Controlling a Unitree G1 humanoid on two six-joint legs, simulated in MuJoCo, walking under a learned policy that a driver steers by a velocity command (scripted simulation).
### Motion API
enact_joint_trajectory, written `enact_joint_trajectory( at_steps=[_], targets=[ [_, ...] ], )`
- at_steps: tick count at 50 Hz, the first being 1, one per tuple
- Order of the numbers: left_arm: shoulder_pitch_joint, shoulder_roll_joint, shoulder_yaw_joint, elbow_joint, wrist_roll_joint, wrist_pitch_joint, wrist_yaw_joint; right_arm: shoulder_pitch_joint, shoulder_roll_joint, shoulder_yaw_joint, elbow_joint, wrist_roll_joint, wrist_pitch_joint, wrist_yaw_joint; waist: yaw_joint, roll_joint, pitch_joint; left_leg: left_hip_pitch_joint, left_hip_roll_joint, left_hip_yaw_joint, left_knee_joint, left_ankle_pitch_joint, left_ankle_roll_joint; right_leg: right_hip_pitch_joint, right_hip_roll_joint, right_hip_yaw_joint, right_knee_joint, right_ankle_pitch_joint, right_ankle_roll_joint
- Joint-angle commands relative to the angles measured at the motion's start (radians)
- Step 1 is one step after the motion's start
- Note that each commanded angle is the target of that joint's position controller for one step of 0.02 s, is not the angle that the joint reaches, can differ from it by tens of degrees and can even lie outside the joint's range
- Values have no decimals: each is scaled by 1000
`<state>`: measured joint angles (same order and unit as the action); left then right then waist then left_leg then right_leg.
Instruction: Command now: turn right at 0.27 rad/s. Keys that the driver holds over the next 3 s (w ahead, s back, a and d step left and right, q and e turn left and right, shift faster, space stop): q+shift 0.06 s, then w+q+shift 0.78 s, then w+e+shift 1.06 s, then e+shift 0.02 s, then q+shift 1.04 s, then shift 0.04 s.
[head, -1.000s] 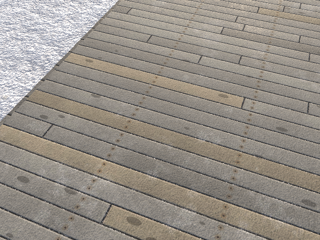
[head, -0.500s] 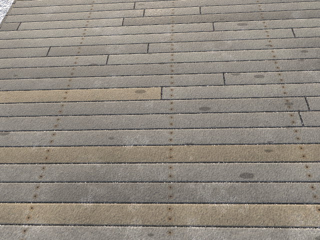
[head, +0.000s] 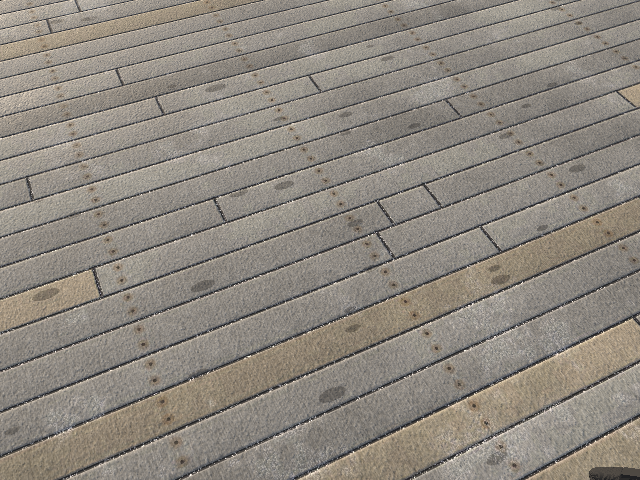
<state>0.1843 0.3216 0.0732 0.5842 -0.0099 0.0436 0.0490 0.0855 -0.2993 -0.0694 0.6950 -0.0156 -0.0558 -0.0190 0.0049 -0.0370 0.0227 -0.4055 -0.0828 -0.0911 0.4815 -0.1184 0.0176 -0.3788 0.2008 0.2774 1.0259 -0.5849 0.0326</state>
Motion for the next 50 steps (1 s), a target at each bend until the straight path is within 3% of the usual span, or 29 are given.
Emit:
enact_joint_trajectory(
  at_steps=[1,3,4,5,7,9,10,11,12,13,15,18,23,27,28,30,32,33,34,35,36,37,38,39,40,42,46,48,50],
  targets=[
    [81,117,25,-9,18,-1,0,19,-60,3,-80,13,10,2,8,97,-157,275,311,-366,-112,246,216,-142,-89,-59,252,43,64],
    [70,24,-9,-11,27,-4,-13,-4,-66,11,-71,15,23,9,34,107,-99,149,199,-259,-152,157,160,-34,-137,-171,21,96,61],
    [62,-2,-19,-18,27,-15,-18,37,-85,2,-63,24,35,9,25,144,-115,142,141,-233,-179,-26,146,15,-123,-239,-112,77,58],
    [32,3,-19,-32,19,-27,-23,81,-133,-15,-61,33,48,4,1,205,-105,143,132,-273,-221,-195,163,31,-103,-277,-197,36,51],
    [38,36,-9,-32,-5,-57,-35,107,-164,-27,-75,40,55,-6,13,283,-100,133,166,-383,-286,-432,183,114,-109,-248,-392,40,2],
    [119,64,4,20,-7,-90,-41,95,-168,-34,-94,56,54,-14,61,261,-66,48,139,-395,-319,-501,141,288,-120,-261,-676,263,-69],
    [195,83,10,62,13,-102,-39,57,-146,-32,-117,59,51,-17,103,234,-47,-85,74,-330,-296,-444,60,466,-142,-284,-793,378,-99],
    [305,118,23,103,28,-111,-29,25,-82,-20,-139,67,37,-14,146,127,-90,-318,5,-228,-73,-421,-20,727,-288,-200,-759,367,-125],
    [274,152,30,86,22,-117,-27,41,14,9,-166,84,13,-3,122,-163,-102,-505,-32,-98,246,-372,6,721,-555,146,-782,30,-189],
    [179,154,35,62,35,-132,-28,12,-52,-5,-202,87,-8,9,83,-198,8,-612,83,-107,403,-309,11,542,-656,282,-843,-133,-258],
    [97,57,13,46,8,-156,-16,82,-76,-14,-155,71,-7,30,34,-135,45,-653,110,-83,560,-179,3,548,-565,128,-858,-5,-195],
    [160,58,8,77,19,-167,-23,97,-44,-4,-135,47,1,49,53,-54,47,-654,150,-24,752,-50,-16,506,-490,-94,-861,249,-158],
    [194,66,1,133,34,-164,-38,-6,-30,12,-171,56,12,66,72,-61,157,-604,190,44,696,103,-37,356,-435,-335,-908,396,-145],
    [240,109,7,178,19,-155,-38,-143,11,41,-211,61,0,106,108,-9,221,-516,203,153,450,137,29,392,-460,-444,-946,502,-126],
    [228,126,10,183,18,-149,-39,-150,12,43,-216,65,-3,114,93,-8,220,-470,186,187,392,105,55,416,-461,-482,-922,655,-119],
    [217,184,21,186,22,-136,-36,-127,-26,30,-223,69,-2,114,36,-76,137,-297,94,280,354,15,105,470,-471,-525,-786,1298,-110],
    [200,238,34,180,24,-117,-29,95,-127,-17,-189,77,9,105,-116,-159,-32,16,-4,314,360,-110,157,462,-496,-532,-445,1730,-111],
    [166,238,34,157,15,-123,-28,351,-227,-69,-122,78,21,92,-249,-136,-168,409,-30,256,268,-55,209,285,-471,-519,-163,1667,-95],
    [216,124,3,135,28,-147,-28,453,-278,-87,-63,82,41,67,-218,49,-209,756,77,11,259,-103,237,-61,-362,-465,200,678,-50],
    [295,2,-44,32,8,-199,-43,390,-361,-88,-105,54,19,66,-69,373,-416,999,352,-718,-28,-503,480,-412,-149,-261,583,17,-17],
    [107,139,-23,8,-16,-240,-47,449,-240,-66,-111,45,3,65,-192,182,-485,970,348,-819,-188,-669,396,-455,-207,-84,555,164,-68],
    [-1,126,-24,-38,-50,-248,-41,439,-218,-59,-86,30,-14,63,-165,138,-271,804,334,-752,-236,-572,345,-510,-221,-114,510,218,-81],
    [1,96,-36,-32,-29,-248,-31,375,-205,-52,-90,29,-29,65,-91,-22,-160,598,306,-652,-230,-444,319,-454,-264,-120,433,257,-81],
    [35,83,-34,-14,-5,-238,-29,282,-174,-42,-109,22,-34,64,-22,-55,-101,420,257,-535,-210,-321,311,-370,-298,-115,363,287,-75],
    [89,80,-30,4,-1,-217,-36,224,-148,-32,-126,10,-34,59,32,-15,-64,295,206,-451,-228,-271,314,-307,-317,-110,334,301,-63],
    [95,83,-24,13,14,-182,-40,195,-109,-21,-114,31,-32,48,58,26,11,153,162,-358,-273,-205,317,-287,-334,-141,236,301,-26],
    [-49,13,-56,-15,47,-177,-51,218,-53,11,-44,30,-43,17,5,81,90,-28,57,-61,-270,108,237,-182,-319,-286,-125,685,11],
    [-158,-19,-70,-26,29,-189,-59,300,-73,9,-6,37,-57,22,-80,90,86,-20,79,-43,-325,43,212,-76,-279,-330,-323,896,-11],
    [-246,5,-62,-51,-5,-195,-66,344,-109,5,29,40,-68,29,-126,99,115,147,135,-50,-358,69,199,-142,-260,-332,-462,915,-41]
  ],
)
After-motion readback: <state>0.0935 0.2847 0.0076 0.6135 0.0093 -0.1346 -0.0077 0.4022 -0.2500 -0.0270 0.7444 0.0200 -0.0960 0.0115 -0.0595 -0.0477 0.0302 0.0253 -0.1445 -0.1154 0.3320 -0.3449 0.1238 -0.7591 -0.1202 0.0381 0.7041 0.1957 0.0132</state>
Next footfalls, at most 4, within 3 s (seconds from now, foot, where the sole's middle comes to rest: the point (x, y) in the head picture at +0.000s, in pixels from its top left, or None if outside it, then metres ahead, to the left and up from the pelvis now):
0.22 right None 0.04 -0.11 -0.77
0.68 left None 0.37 0.29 -0.77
1.16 right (132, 316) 0.82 0.46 -0.77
1.60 left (15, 224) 1.10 0.82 -0.77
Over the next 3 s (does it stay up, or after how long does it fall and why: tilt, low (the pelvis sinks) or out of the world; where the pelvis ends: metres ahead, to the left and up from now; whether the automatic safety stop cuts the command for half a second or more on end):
stays up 1.55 0.70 0.00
